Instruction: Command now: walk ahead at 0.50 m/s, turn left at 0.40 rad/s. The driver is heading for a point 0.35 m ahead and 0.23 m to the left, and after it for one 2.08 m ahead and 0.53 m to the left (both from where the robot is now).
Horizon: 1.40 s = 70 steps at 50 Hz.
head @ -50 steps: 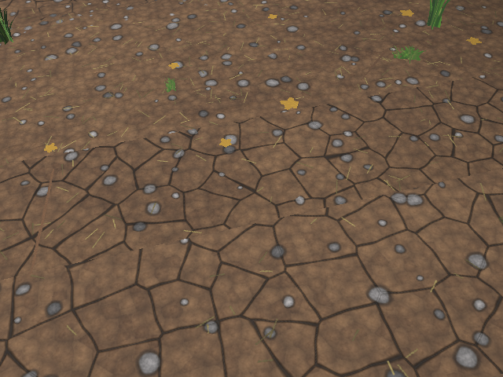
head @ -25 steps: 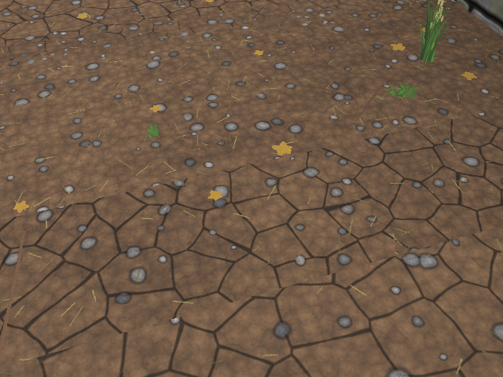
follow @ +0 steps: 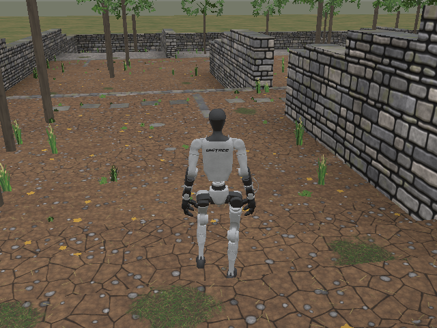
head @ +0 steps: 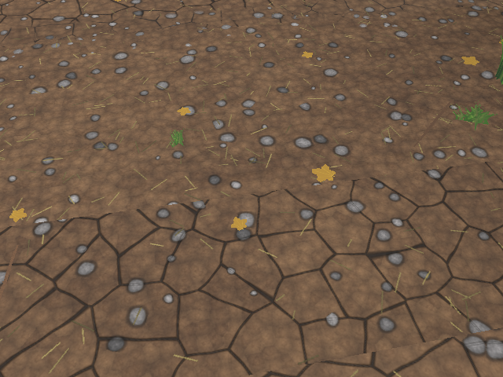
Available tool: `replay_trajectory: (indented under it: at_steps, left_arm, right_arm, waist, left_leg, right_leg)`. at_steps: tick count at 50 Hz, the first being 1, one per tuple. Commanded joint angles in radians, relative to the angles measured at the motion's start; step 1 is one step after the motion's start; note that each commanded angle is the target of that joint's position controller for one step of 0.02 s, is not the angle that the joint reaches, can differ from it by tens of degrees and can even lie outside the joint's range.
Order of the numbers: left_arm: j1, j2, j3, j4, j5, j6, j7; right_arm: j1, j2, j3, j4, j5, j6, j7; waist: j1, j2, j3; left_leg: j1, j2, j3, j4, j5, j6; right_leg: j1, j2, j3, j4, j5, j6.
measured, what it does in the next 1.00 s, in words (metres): walks ahead, turning left: left foot, then right foot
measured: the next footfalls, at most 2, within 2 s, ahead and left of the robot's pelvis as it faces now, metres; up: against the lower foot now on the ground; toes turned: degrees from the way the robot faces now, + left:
left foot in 0.24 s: +0.36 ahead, +0.17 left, +0.00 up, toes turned +13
right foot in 0.76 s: +0.41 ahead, -0.02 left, +0.00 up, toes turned +21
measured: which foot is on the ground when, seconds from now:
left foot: up 0.00-0.22, down 0.24-1.00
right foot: down 0.00-0.28, up 0.30-0.74, down 0.76-1.00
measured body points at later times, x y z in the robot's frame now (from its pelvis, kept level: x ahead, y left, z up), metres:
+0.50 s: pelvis +0.26 +0.10 +0.00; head +0.29 +0.10 +0.45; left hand +0.37 +0.38 -0.10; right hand +0.37 -0.15 -0.13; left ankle +0.31 +0.17 -0.74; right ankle +0.35 -0.07 -0.67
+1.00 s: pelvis +0.35 +0.06 -0.01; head +0.38 +0.08 +0.44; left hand +0.42 +0.36 -0.11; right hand +0.57 -0.12 -0.12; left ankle +0.32 +0.17 -0.74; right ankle +0.37 -0.03 -0.74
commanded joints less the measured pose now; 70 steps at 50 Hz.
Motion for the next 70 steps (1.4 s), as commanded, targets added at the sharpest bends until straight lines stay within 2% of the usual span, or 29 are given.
replay_trajectory:
  at_steps: [1, 6, 9, 11, 12, 13, 14, 15, 16, 17, 18, 19, 20, 23, 26, 31, 33, 34, 36, 38, 39, 40, 41, 42, 43, 45, 48, 52, 70]
  left_arm:
    - [-0.038, 0.081, 0.023, -0.045, 0.001, -0.039, 0.007]
    - [-0.002, 0.102, 0.027, -0.014, 0.023, -0.048, -0.003]
    - [0.085, 0.120, 0.028, 0.026, 0.022, -0.036, 0.001]
    - [0.032, 0.188, 0.053, 0.003, -0.002, -0.031, 0.017]
    - [0.036, 0.208, 0.060, -0.008, -0.003, -0.029, 0.019]
    - [0.066, 0.174, 0.049, -0.016, 0.008, -0.032, 0.007]
    - [0.203, 0.020, -0.007, -0.060, 0.038, -0.041, -0.017]
    - [-0.022, 0.151, 0.025, -0.102, -0.044, -0.035, -0.047]
    - [-0.177, 0.146, 0.023, -0.163, -0.056, -0.029, -0.043]
    - [-0.193, 0.187, 0.035, -0.160, -0.029, -0.025, -0.009]
    - [-0.117, 0.165, 0.029, -0.149, 0.001, -0.026, 0.027]
    - [-0.081, 0.085, 0.008, -0.143, 0.011, -0.018, 0.052]
    - [-0.074, 0.052, -0.002, -0.146, 0.012, -0.009, 0.064]
    - [-0.064, 0.113, 0.011, -0.149, -0.012, 0.015, 0.068]
    - [-0.140, 0.115, 0.013, -0.195, 0.002, 0.027, 0.061]
    - [-0.196, 0.139, 0.016, -0.236, 0.010, 0.023, 0.054]
    - [-0.218, 0.156, 0.020, -0.260, -0.009, 0.007, 0.048]
    - [-0.278, 0.161, 0.020, -0.282, -0.034, 0.009, 0.050]
    - [-0.254, 0.129, 0.007, -0.275, -0.049, 0.014, 0.043]
    - [-0.192, 0.132, 0.007, -0.259, -0.072, 0.007, 0.032]
    - [-0.199, 0.208, 0.024, -0.281, -0.076, -0.006, 0.036]
    - [-0.268, 0.257, 0.028, -0.303, -0.065, -0.018, 0.013]
    - [-0.320, 0.181, 0.008, -0.310, -0.046, -0.014, -0.023]
    - [-0.356, 0.155, -0.002, -0.302, -0.060, -0.006, -0.063]
    - [-0.347, 0.170, 0.004, -0.305, -0.074, -0.006, -0.088]
    - [-0.325, 0.207, 0.024, -0.315, -0.072, -0.005, -0.087]
    - [-0.287, 0.221, 0.039, -0.326, -0.052, -0.008, -0.060]
    - [-0.298, 0.181, 0.030, -0.334, -0.068, -0.002, -0.073]
    - [-0.268, 0.177, 0.040, -0.302, -0.055, 0.014, -0.079]
  right_arm:
    - [0.020, 0.077, 0.030, -0.060, 0.003, 0.009, 0.010]
    - [-0.171, -0.053, 0.003, -0.136, 0.026, 0.011, 0.022]
    - [-0.295, -0.080, -0.014, -0.180, 0.009, 0.014, 0.024]
    - [-0.275, -0.134, -0.041, -0.194, 0.024, -0.003, 0.012]
    - [-0.188, -0.177, -0.061, -0.173, 0.040, -0.023, 0.003]
    - [-0.037, -0.257, -0.093, -0.145, 0.041, -0.038, -0.018]
    - [0.166, -0.317, -0.101, -0.125, 0.030, -0.033, -0.034]
    - [0.343, -0.282, -0.100, -0.060, 0.007, -0.024, -0.032]
    - [0.255, -0.308, -0.121, -0.054, 0.019, -0.049, -0.041]
    - [0.123, -0.265, -0.115, -0.070, 0.046, -0.056, -0.043]
    - [0.025, -0.199, -0.086, -0.091, 0.053, -0.062, -0.039]
    - [-0.030, -0.162, -0.072, -0.105, 0.058, -0.065, -0.024]
    - [-0.075, -0.143, -0.062, -0.132, 0.055, -0.065, -0.009]
    - [-0.170, -0.216, -0.083, -0.211, 0.049, -0.078, 0.017]
    - [-0.088, -0.233, -0.084, -0.237, 0.029, -0.066, 0.011]
    - [-0.029, -0.200, -0.067, -0.307, 0.039, -0.050, 0.016]
    - [-0.036, -0.196, -0.059, -0.344, 0.041, -0.042, 0.013]
    - [-0.008, -0.209, -0.065, -0.334, 0.063, -0.039, 0.016]
    - [-0.024, -0.193, -0.055, -0.342, 0.084, -0.023, 0.017]
    - [-0.095, -0.179, -0.036, -0.354, 0.097, -0.004, 0.049]
    - [-0.042, -0.158, -0.028, -0.359, 0.096, 0.003, 0.063]
    - [0.064, -0.125, -0.018, -0.362, 0.093, 0.010, 0.062]
    - [0.071, -0.159, -0.026, -0.328, 0.083, 0.028, 0.056]
    - [0.058, -0.146, -0.023, -0.319, 0.080, 0.047, 0.048]
    - [0.019, -0.168, -0.029, -0.325, 0.087, 0.059, 0.040]
    - [-0.027, -0.218, -0.042, -0.330, 0.087, 0.059, 0.033]
    - [-0.075, -0.203, -0.042, -0.340, 0.081, 0.053, 0.023]
    - [-0.075, -0.182, -0.038, -0.331, 0.079, 0.061, 0.020]
    - [-0.056, -0.167, -0.033, -0.255, 0.074, 0.075, 0.022]
  waist:
    - [-0.023, -0.046, 0.057]
    - [0.003, -0.060, 0.095]
    - [0.030, -0.089, 0.125]
    - [-0.032, -0.100, 0.093]
    - [-0.061, -0.101, 0.030]
    - [-0.095, -0.015, -0.122]
    - [-0.074, 0.201, -0.479]
    - [-0.204, 0.072, -0.443]
    - [-0.188, -0.006, -0.237]
    - [-0.129, -0.038, -0.100]
    - [-0.049, -0.028, -0.099]
    - [0.015, -0.028, -0.056]
    - [0.053, -0.042, -0.051]
    - [0.078, -0.049, -0.078]
    - [0.042, 0.001, -0.060]
    - [0.004, 0.019, -0.058]
    - [-0.014, 0.028, -0.076]
    - [-0.042, 0.025, -0.068]
    - [-0.039, 0.003, -0.109]
    - [0.039, -0.049, -0.139]
    - [0.014, -0.094, -0.202]
    - [-0.061, -0.208, -0.238]
    - [-0.057, -0.134, -0.194]
    - [-0.083, -0.096, -0.140]
    - [-0.073, -0.068, -0.096]
    - [-0.037, -0.074, -0.105]
    - [0.009, -0.057, -0.115]
    - [0.001, -0.065, -0.091]
    - [-0.004, -0.060, -0.031]
  left_leg:
    - [0.012, 0.062, -0.011, -0.265, 0.147, 0.015]
    - [0.015, 0.007, -0.002, -0.350, 0.335, 0.024]
    - [0.050, -0.045, 0.061, -0.336, 0.217, 0.037]
    - [0.184, -0.119, 0.142, -0.411, 0.161, 0.050]
    - [0.385, -0.169, 0.163, -0.401, 0.272, 0.079]
    - [0.704, -0.135, 0.076, -0.335, 0.622, 0.163]
    - [1.232, 0.140, -0.406, -0.414, 0.752, 0.437]
    - [1.229, 0.226, -0.628, -0.603, 0.707, 0.426]
    - [1.029, 0.214, -0.517, -0.650, 0.640, 0.341]
    - [0.785, 0.173, -0.425, -0.666, 0.536, 0.320]
    - [0.606, 0.138, -0.365, -0.682, 0.572, 0.322]
    - [0.401, 0.129, -0.331, -0.730, 0.602, 0.314]
    - [0.288, 0.117, -0.314, -0.772, 0.612, 0.311]
    - [0.198, 0.057, -0.251, -0.822, 0.453, 0.264]
    - [0.171, 0.011, -0.246, -0.794, 0.334, 0.229]
    - [0.291, 0.034, -0.320, -0.679, 0.261, 0.220]
    - [0.368, 0.055, -0.353, -0.594, 0.414, 0.223]
    - [0.474, 0.104, -0.424, -0.588, 0.507, 0.246]
    - [0.569, 0.105, -0.454, -0.504, 0.641, 0.225]
    - [0.431, 0.041, -0.417, -0.475, 0.692, 0.168]
    - [0.364, -0.038, -0.333, -0.445, 0.549, 0.081]
    - [0.293, -0.144, -0.173, -0.393, 0.221, -0.042]
    - [0.294, -0.138, -0.137, -0.393, -0.030, -0.105]
    - [0.376, -0.113, -0.112, -0.468, -0.013, -0.134]
    - [0.370, -0.118, -0.119, -0.490, 0.082, -0.118]
    - [0.318, -0.131, -0.120, -0.501, 0.180, -0.060]
    - [0.274, -0.127, -0.131, -0.520, 0.169, -0.050]
    - [0.280, -0.118, -0.132, -0.553, 0.131, -0.065]
    - [0.300, -0.117, -0.099, -0.660, 0.039, -0.074]
  right_leg:
    - [-0.041, -0.366, 0.136, -0.202, 0.524, -0.234]
    - [0.033, -0.329, 0.005, -0.166, 0.529, -0.155]
    - [0.108, -0.337, -0.034, -0.131, 0.506, -0.121]
    - [0.125, -0.314, -0.090, 0.026, 0.812, -0.081]
    - [0.050, -0.282, -0.112, 0.180, 0.935, -0.037]
    - [-0.128, -0.233, -0.123, 0.450, 0.771, 0.034]
    - [-0.459, -0.099, -0.030, 0.780, -0.097, 0.145]
    - [-0.621, 0.004, 0.111, 1.089, -0.473, 0.133]
    - [-0.711, -0.061, 0.235, 1.069, -0.438, 0.083]
    - [-0.669, -0.132, 0.255, 1.042, -0.407, 0.087]
    - [-0.539, -0.170, 0.278, 0.969, -0.356, 0.076]
    - [-0.409, -0.196, 0.275, 0.918, -0.301, 0.074]
    - [-0.320, -0.200, 0.272, 0.879, -0.284, 0.079]
    - [-0.256, -0.160, 0.236, 0.774, -0.153, 0.120]
    - [-0.283, -0.131, 0.209, 0.734, -0.029, 0.158]
    - [-0.318, -0.118, 0.187, 0.652, -0.031, 0.156]
    - [-0.333, -0.107, 0.175, 0.602, -0.116, 0.160]
    - [-0.404, -0.118, 0.199, 0.470, -0.193, 0.174]
    - [-0.391, -0.127, 0.217, 0.327, -0.098, 0.176]
    - [-0.154, -0.125, 0.207, 0.158, 0.257, 0.109]
    - [-0.018, -0.194, 0.282, 0.176, 0.610, -0.015]
    - [0.053, -0.300, 0.392, 0.165, 0.794, -0.190]
    - [-0.004, -0.306, 0.403, 0.182, 0.732, -0.194]
    - [-0.118, -0.259, 0.339, 0.178, 0.578, -0.112]
    - [-0.149, -0.195, 0.279, 0.170, 0.460, -0.037]
    - [-0.082, -0.148, 0.238, 0.196, 0.427, 0.014]
    - [-0.009, -0.167, 0.238, 0.201, 0.431, -0.015]
    - [-0.009, -0.156, 0.231, 0.179, 0.349, -0.012]
    - [0.004, -0.103, 0.219, 0.077, 0.147, 0.049]
Over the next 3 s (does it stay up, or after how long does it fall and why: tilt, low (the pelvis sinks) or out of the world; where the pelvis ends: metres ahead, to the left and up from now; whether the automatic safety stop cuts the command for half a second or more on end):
stays up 0.36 0.06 0.01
